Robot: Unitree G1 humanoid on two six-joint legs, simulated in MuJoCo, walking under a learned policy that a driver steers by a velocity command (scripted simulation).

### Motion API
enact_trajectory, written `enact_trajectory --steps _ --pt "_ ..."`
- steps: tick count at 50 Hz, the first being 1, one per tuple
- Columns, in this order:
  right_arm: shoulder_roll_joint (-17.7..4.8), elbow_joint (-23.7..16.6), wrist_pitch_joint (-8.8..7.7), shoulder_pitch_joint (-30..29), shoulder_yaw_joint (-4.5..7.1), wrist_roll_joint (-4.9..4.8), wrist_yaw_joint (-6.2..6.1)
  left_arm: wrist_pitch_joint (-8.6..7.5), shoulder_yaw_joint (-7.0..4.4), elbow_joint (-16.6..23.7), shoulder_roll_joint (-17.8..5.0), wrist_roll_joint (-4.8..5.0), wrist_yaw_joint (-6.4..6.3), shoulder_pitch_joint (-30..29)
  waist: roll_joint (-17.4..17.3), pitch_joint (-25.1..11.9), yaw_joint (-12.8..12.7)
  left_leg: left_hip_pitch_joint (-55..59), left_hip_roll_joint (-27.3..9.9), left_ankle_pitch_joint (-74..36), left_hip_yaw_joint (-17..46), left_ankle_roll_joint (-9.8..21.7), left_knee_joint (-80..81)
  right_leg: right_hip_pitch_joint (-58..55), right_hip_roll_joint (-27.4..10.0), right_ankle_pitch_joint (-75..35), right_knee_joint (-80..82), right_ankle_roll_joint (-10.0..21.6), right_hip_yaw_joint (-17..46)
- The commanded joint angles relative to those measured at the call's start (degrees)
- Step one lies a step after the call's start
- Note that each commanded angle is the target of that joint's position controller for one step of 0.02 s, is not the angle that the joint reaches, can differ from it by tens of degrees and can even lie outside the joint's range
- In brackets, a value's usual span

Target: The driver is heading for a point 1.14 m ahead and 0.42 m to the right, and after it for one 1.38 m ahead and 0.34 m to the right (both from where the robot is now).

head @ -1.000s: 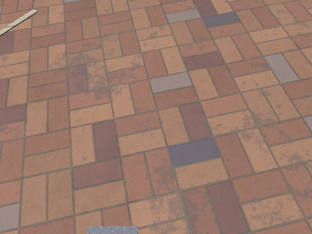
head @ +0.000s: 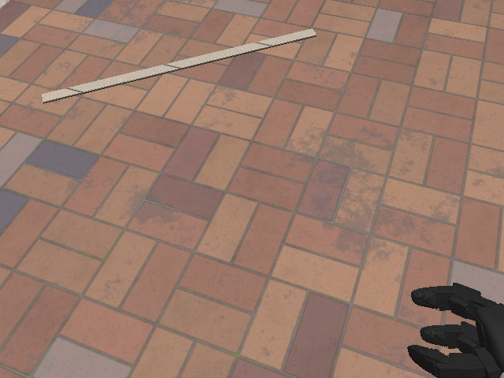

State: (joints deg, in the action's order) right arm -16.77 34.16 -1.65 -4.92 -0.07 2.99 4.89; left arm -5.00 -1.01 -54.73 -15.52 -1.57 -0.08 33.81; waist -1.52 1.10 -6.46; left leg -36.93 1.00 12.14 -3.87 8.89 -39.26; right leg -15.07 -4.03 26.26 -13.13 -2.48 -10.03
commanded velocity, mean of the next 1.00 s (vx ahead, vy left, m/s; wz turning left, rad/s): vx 0.99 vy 0.00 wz -0.78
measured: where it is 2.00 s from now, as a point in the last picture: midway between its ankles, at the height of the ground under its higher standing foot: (440, 166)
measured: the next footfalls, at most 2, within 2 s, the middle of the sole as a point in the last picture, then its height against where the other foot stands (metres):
right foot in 0.46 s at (337, 315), level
left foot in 0.90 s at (358, 182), level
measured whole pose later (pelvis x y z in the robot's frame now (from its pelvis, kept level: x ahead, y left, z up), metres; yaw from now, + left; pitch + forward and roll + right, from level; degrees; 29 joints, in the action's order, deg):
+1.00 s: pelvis +0.89 -0.19 +0.02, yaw -48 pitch +2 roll +2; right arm -17.4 38.0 -3.8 8.5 1.4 3.3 -1.3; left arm -2.4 -4.6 -45.2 -21.9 -1.0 1.1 17.2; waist 1.7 2.1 -2.5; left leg -22.8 -0.6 11.9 -1.5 -1.4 -32.8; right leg 19.1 5.2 19.1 -73.0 6.7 5.2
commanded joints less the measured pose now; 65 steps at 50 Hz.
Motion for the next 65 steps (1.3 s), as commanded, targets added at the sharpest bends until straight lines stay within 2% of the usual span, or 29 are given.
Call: enact_trajectory --steps 1,2,3,5,8,13,18,21,22,23,24,25,26,28,30,35,40,42,44,45,46,47,49,51,54,59,63,64,65 --pt "-14.7 6.4 -0.92 32.1 5.35 1.46 -3.51 -0.73 -1.68 6.0 -10.0 0.35 -0.10 -7.4 3.5 -17.3 20.7 58.4 -10.4 15.6 15.8 1.5 5.5 36.7 -4.7 -40.5 -49.4 9.2 5.6" --pt "-18.1 5.1 -1.59 31.2 6.17 1.59 -3.79 -1.14 -0.62 9.1 -3.8 3.19 0.69 -2.6 -10.3 -28.7 14.4 68.3 -27.5 27.2 45.0 2.8 14.3 52.1 3.1 0.3 -69.2 8.5 12.4" --pt "-15.5 5.3 -1.49 30.0 6.12 0.94 -4.14 -1.04 -2.33 9.9 -10.2 3.14 0.31 -11.0 -1.1 -23.9 17.3 59.4 -25.7 23.5 43.9 1.0 20.2 55.5 2.1 -6.4 -72.0 9.5 16.7" --pt "-8.6 8.0 -2.57 23.9 4.47 0.49 -4.14 -0.37 -1.69 9.7 -6.1 2.57 0.92 -12.4 0.7 -4.9 11.0 40.5 -20.8 10.2 26.5 0.0 23.1 56.0 -2.5 -12.8 -65.6 8.7 14.4" --pt "-3.6 9.5 -4.07 21.6 3.21 -0.93 -4.23 3.03 -1.57 6.9 -2.4 0.80 2.33 -8.2 -2.4 0.3 5.5 28.4 -16.7 6.4 13.3 -1.7 29.0 50.8 -4.8 -13.3 -62.5 7.4 14.0" --pt "-0.4 12.3 -6.37 21.5 2.52 -1.83 -3.82 4.36 -1.06 12.1 0.1 1.05 3.54 -21.3 -5.2 8.0 3.9 25.0 -10.1 -16.0 -6.8 -5.5 33.9 57.0 -3.9 -26.1 -51.9 7.5 8.4" --pt "-5.3 13.6 -6.55 24.2 3.03 -2.40 -5.90 3.61 -0.44 14.8 -1.5 0.67 4.94 -27.6 -1.1 6.9 3.1 34.3 -11.0 -54.3 -14.3 -7.8 30.2 47.4 2.7 -34.8 -31.4 11.5 -1.4" --pt "-12.1 11.5 -3.80 20.6 4.92 -1.29 -7.74 4.18 -2.54 10.1 -7.5 1.14 4.21 -10.0 -5.4 -5.1 -6.9 39.1 -14.0 -79.4 -12.4 -8.2 6.0 27.2 9.1 -25.5 -31.1 14.0 -2.0" --pt "-13.0 10.2 -2.70 17.3 5.32 -0.87 -7.65 4.44 -4.15 6.7 -10.4 1.05 3.33 1.8 -4.5 -9.7 -12.3 34.3 -14.6 -75.4 -10.3 -7.3 -10.7 15.2 9.4 -20.4 -29.7 16.1 1.5" --pt "-10.9 10.6 -2.04 15.9 5.13 -0.93 -6.44 4.50 -5.75 5.1 -12.6 1.77 2.00 5.8 1.6 -9.1 -13.4 25.8 -8.0 -40.8 -10.5 -6.9 -33.8 7.5 7.9 -17.8 -23.6 18.8 6.6" --pt "-0.8 8.1 -2.98 14.4 2.34 0.28 -5.19 5.06 -6.39 4.9 -15.1 2.36 1.26 -0.6 16.4 -0.4 -5.8 4.6 2.8 14.7 -7.0 -7.9 -56.4 7.3 3.8 -27.3 -27.0 20.6 18.1" --pt "0.1 1.3 -4.33 21.2 1.31 -1.19 -4.97 5.29 -6.92 8.1 -19.5 0.66 1.21 -5.5 18.6 -12.5 2.2 -10.9 3.8 17.3 5.5 -9.3 -63.6 -4.7 -6.0 -16.5 -14.3 32.1 47.7" --pt "-3.4 1.0 -5.97 18.6 1.02 -0.21 -4.99 5.24 -6.87 10.3 -16.7 0.25 0.84 -8.0 8.1 -11.4 1.1 -14.8 0.6 13.4 10.1 -8.4 -58.4 -2.0 -10.6 3.8 -0.3 31.1 60.1" --pt "-5.7 1.6 -6.02 14.3 1.35 0.55 -5.10 4.18 -5.43 9.4 -11.1 0.50 0.46 -11.5 -4.9 0.4 5.8 -9.5 -4.3 7.3 10.2 -9.0 -46.0 16.9 -7.3 3.8 2.7 25.1 52.5" --pt "-4.5 1.7 -3.18 14.4 0.61 1.66 -5.17 2.05 -4.71 9.6 -10.0 0.93 -0.01 -13.2 -5.9 3.9 8.8 -2.5 -7.2 7.1 9.8 -11.3 -38.1 30.3 -2.3 -6.4 2.8 23.8 43.1" --pt "-1.5 -3.9 -1.75 1.5 -1.02 -0.05 -3.96 0.11 -5.24 9.8 -10.9 1.67 0.46 -11.0 -1.4 5.2 4.4 4.5 -7.2 -10.0 4.8 -13.2 -9.6 36.6 5.6 -23.7 3.5 19.9 31.3" --pt "-2.5 -6.5 -2.43 -3.2 -0.88 -1.42 -4.03 0.51 -6.24 9.3 -12.2 1.77 0.69 -7.8 4.4 1.1 0.2 9.3 -2.3 -17.4 4.5 -11.0 6.8 23.4 3.9 -40.5 -2.0 15.6 33.3" --pt "-5.8 -4.6 -2.79 3.6 0.54 -1.56 -4.76 0.42 -6.67 10.3 -14.0 1.55 0.33 -10.6 5.0 -3.3 3.9 20.8 0.5 -12.7 5.3 -10.1 10.3 21.4 4.0 -51.5 -9.7 12.8 34.2" --pt "-11.6 0.6 -3.25 25.1 3.40 -1.94 -6.49 -0.14 -7.04 11.6 -16.4 0.74 0.84 -16.5 4.3 -13.9 16.4 43.2 -1.5 -2.8 6.4 -8.7 8.1 26.8 6.2 -53.7 -33.4 10.5 32.1" --pt "-15.1 2.7 -3.54 37.5 4.90 -0.25 -7.73 -0.84 -4.96 13.3 -8.6 0.49 0.76 -17.5 -3.7 -20.9 19.7 56.6 -13.9 18.1 18.8 -7.5 8.2 36.6 9.4 -26.8 -52.9 10.7 27.8" --pt "-19.1 1.5 -3.42 31.1 5.58 1.67 -7.28 -0.57 -2.54 17.1 -1.5 3.82 0.97 -9.3 -25.1 -27.5 10.1 64.4 -29.5 32.0 54.6 -1.7 23.0 52.7 14.4 3.5 -67.1 8.6 21.1" --pt "-14.0 0.1 -2.79 23.4 5.75 1.08 -6.74 0.74 -2.34 15.1 -6.7 2.00 0.22 -11.7 -14.8 -19.7 9.9 56.4 -27.0 44.0 56.6 0.1 26.1 59.8 8.2 -3.4 -70.4 9.5 18.5" --pt "-6.1 1.4 -2.40 20.3 3.84 0.42 -6.27 2.00 -3.16 15.2 -9.4 0.00 1.49 -19.4 -0.3 -7.1 9.9 41.6 -21.3 24.7 34.9 -1.5 24.7 58.6 3.4 -10.2 -65.4 8.7 15.6" --pt "-4.0 5.7 -3.43 24.1 2.95 0.29 -6.09 3.16 -2.45 17.2 -6.3 -1.10 2.96 -22.6 -1.1 -0.6 8.4 33.6 -17.6 -1.7 22.0 -1.8 24.5 56.9 1.3 -9.1 -62.0 7.4 15.7" --pt "-3.5 9.2 -5.54 26.7 2.66 -1.81 -4.34 3.99 -1.34 19.9 -3.8 -1.17 2.95 -24.6 -3.6 -0.2 6.1 32.6 -16.7 -40.2 11.3 -1.8 23.2 57.5 2.9 -8.0 -55.6 6.0 14.5" --pt "-6.1 10.5 -5.61 23.7 2.82 -2.68 -3.68 2.80 0.75 21.0 -1.8 -0.47 5.02 -29.5 -5.0 -0.6 5.1 19.8 -9.6 -38.1 -1.1 -4.2 27.0 33.0 7.3 -30.0 -24.6 5.8 7.8" --pt "-9.4 13.3 -4.06 27.8 3.30 -4.17 -4.24 1.33 -0.20 15.0 -6.0 -3.20 2.73 -18.4 -1.9 -4.8 -0.3 25.9 -8.2 -43.5 2.1 -5.6 7.5 18.5 6.6 -36.5 -13.4 9.5 9.4" --pt "-8.2 12.6 -3.84 30.3 3.02 -4.40 -4.33 0.59 -0.74 14.1 -9.0 -4.30 1.77 -15.5 2.7 -8.9 -0.5 20.1 -4.7 -24.1 1.3 -6.9 -5.3 9.2 -2.1 -60.7 -15.3 10.4 14.5" --pt "-1.3 11.6 -2.97 39.1 1.68 -5.47 -4.78 0.60 -1.18 15.9 -11.8 -4.31 1.04 -14.1 14.8 -22.3 2.9 10.6 2.1 26.4 1.4 -8.6 -29.4 -5.4 -24.7 -99.8 -23.4 18.7 32.1"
